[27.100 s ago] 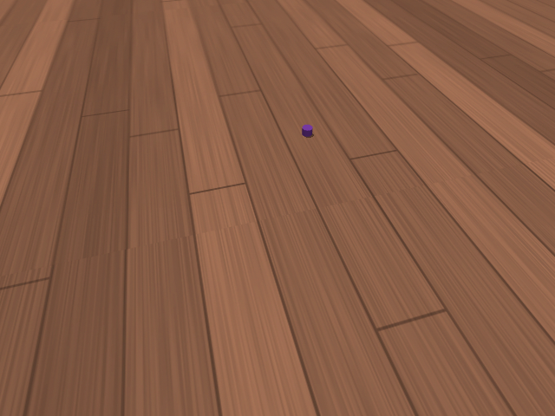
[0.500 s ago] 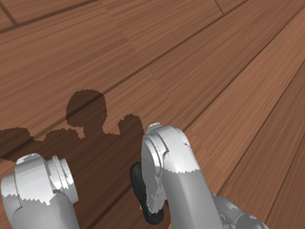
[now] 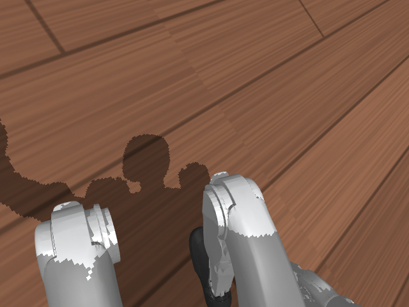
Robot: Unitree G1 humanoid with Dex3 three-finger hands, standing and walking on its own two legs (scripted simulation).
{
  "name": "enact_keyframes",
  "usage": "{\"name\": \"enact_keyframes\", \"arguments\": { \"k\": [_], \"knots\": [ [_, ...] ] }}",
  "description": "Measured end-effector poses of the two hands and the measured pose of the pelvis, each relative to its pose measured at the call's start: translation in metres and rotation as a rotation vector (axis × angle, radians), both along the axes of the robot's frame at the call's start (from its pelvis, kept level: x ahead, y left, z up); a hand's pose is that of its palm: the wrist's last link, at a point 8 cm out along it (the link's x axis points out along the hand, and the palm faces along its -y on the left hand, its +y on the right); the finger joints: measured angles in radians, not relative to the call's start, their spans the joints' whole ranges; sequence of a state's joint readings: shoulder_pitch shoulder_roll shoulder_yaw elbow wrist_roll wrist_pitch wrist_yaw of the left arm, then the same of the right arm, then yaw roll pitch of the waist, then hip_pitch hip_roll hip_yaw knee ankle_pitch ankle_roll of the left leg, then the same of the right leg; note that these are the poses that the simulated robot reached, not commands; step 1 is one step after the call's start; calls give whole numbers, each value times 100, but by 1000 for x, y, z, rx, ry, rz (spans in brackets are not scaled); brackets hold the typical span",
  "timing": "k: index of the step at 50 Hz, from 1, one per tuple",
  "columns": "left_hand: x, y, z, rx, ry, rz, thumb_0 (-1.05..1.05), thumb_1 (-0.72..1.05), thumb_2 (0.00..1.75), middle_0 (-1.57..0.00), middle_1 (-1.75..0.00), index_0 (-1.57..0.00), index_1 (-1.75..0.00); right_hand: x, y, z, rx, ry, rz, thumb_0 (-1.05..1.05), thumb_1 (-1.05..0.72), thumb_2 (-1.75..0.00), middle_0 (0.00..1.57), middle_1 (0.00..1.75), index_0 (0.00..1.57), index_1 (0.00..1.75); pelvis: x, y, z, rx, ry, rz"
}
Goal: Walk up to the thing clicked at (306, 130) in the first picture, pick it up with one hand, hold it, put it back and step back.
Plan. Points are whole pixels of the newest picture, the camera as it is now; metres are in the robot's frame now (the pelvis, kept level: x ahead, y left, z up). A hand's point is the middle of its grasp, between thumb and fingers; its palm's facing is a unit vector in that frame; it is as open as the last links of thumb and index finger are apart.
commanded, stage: withdraw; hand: left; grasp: from above
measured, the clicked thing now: out of the picture +0.39 +0.38 -0.27
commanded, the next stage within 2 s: home in 0.62 s
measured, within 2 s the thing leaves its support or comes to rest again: neither
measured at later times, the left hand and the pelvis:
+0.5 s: hand out of the picture +0.36 +0.38 -0.11, palm faces -0.52 -0.17 -0.83, open 13.9 cm; pelvis -0.02 -0.01 +0.05, yaw +5 degrees
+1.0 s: hand out of the picture +0.36 +0.40 -0.05, palm faces -0.39 -0.20 -0.90, open 12.7 cm; pelvis -0.01 +0.00 +0.07, yaw +6 degrees
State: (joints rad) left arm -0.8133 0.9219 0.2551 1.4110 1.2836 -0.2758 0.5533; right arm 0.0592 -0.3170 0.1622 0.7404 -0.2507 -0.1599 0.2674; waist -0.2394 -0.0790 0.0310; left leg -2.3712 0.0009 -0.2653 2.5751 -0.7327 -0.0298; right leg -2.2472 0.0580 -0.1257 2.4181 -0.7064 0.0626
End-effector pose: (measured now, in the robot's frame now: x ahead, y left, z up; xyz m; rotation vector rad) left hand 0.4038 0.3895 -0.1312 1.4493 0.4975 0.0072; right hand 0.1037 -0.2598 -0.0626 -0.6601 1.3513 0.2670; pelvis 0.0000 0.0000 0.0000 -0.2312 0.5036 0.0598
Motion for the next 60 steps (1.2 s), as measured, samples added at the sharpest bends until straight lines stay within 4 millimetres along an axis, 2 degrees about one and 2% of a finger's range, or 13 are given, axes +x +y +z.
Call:
{"name": "enact_keyframes", "arguments": {
  "k": [8, 11, 14, 17, 21, 27, 32, 36, 43, 47, 50, 54, 60],
  "knots": [
    [-13, 17, 83, 79, 101, 19, 0, -48, 97, -8, -101, -10, -99, 27, 10, 0, 97, -89, -103, 1, -90, -90, 20, 30, 20, 30, -4, 1, 29, 32, 56, 34],
    [-18, 12, 105, 61, 159, 15, 0, -49, 98, -8, -102, -10, -100, 31, 12, 8, 114, -106, -125, 0, -90, -90, 20, 30, 20, 30, -9, -1, 44, 48, 62, 46],
    [-21, 4, 116, 25, 207, 0, 0, -50, 98, -9, -102, -10, -100, 30, 10, 18, 105, -115, -139, 0, -91, -90, 20, 30, 20, 30, -13, -3, 56, 59, 63, 53],
    [-24, -3, 115, -20, 241, -22, 0, -50, 99, -9, -102, -10, -101, 24, 4, 27, 70, -114, -145, 0, -91, -90, 20, 30, 20, 30, -17, -5, 63, 65, 58, 56],
    [-29, -8, 101, -67, 260, -66, 0, -50, 98, -10, -102, -10, -100, 9, -10, 34, -2, -84, -144, 0, -91, -90, 20, 30, 20, 30, -20, -8, 61, 64, 47, 55],
    [-29, -7, 69, -77, 226, -135, 0, -48, 97, -11, -100, -12, -99, -16, -24, 30, -105, -4, -136, 0, -91, -90, 20, 30, 20, 30, -23, -8, 42, 56, 27, 49],
    [-20, -5, 52, -55, 142, -150, 0, -47, 97, -11, -100, -12, -98, -31, -22, 18, -134, 31, -151, 1, -90, -90, 20, 30, 20, 30, -22, -5, 26, 46, 12, 47],
    [-10, -1, 54, -17, 70, -126, 0, -46, 96, -11, -99, -13, -97, -36, -13, 8, -112, 26, -183, 1, -90, -90, 20, 30, 20, 30, -19, -3, 20, 40, 23, 44],
    [-7, 14, 88, 47, 64, -15, 0, -37, 91, -18, -87, -18, -86, -26, 9, 1, -13, -14, -241, 1, -90, -89, 20, 30, 20, 30, -13, 1, 32, 40, 75, 49],
    [-21, 19, 113, 30, 112, 44, 0, -26, 85, -20, -73, -20, -72, -16, 18, 11, 43, -31, -270, 1, -89, -89, 20, 30, 20, 30, -11, 2, 53, 46, 101, 57],
    [-39, 14, 137, -35, 124, 86, 0, -13, 82, -20, -62, -20, -61, -5, 21, 25, 72, -45, -278, 1, -89, -90, 20, 30, 20, 30, -10, 3, 74, 55, 111, 65],
    [-72, 2, 170, -190, 122, 156, 0, 11, 80, -20, -49, -20, -48, 19, 20, 54, 85, -94, -262, 1, -90, -90, 20, 30, 21, 30, -8, 1, 106, 70, 113, 72],
    [-120, -21, 220, -414, 76, 226, 0, 51, 84, -21, -37, -21, -36, 68, 18, 107, 87, -249, -215, 1, -90, -90, 20, 30, 20, 30, -9, -3, 150, 87, 87, 87]
  ]
}}
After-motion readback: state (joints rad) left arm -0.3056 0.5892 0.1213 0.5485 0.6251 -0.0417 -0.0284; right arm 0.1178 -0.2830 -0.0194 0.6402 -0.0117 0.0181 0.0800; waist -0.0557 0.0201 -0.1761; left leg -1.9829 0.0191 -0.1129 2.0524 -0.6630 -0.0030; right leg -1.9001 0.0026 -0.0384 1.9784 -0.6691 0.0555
